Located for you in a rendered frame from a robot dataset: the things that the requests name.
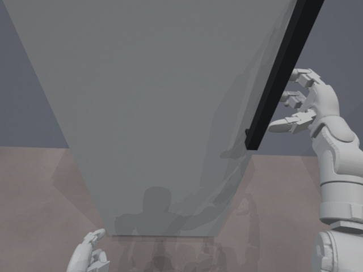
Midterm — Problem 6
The handle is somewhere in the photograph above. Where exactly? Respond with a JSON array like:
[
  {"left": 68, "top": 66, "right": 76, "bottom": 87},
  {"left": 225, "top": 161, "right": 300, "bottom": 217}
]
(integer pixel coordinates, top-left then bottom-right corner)
[{"left": 244, "top": 0, "right": 324, "bottom": 150}]

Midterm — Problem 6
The fridge door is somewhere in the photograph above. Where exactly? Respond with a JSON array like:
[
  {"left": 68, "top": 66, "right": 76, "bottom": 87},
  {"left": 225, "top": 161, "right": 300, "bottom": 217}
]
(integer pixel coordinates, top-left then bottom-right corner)
[{"left": 3, "top": 0, "right": 297, "bottom": 236}]

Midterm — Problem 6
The robot right upper arm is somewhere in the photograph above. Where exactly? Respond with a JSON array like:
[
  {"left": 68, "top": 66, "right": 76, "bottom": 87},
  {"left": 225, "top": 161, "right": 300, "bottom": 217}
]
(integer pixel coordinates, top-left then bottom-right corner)
[{"left": 311, "top": 231, "right": 363, "bottom": 272}]

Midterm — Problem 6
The left robot hand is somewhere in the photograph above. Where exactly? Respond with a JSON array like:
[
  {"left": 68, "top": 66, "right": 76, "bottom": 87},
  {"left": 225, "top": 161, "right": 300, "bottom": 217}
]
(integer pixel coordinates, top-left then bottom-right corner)
[{"left": 66, "top": 228, "right": 110, "bottom": 272}]

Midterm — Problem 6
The right robot forearm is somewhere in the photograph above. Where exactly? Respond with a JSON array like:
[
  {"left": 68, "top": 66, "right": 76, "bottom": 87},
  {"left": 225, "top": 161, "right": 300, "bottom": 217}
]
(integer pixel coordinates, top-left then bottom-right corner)
[{"left": 310, "top": 116, "right": 363, "bottom": 237}]

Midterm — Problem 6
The right robot hand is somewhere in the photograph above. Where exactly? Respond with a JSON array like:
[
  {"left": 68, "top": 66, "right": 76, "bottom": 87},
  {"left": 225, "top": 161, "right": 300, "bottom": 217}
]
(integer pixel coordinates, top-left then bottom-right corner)
[{"left": 268, "top": 69, "right": 340, "bottom": 134}]

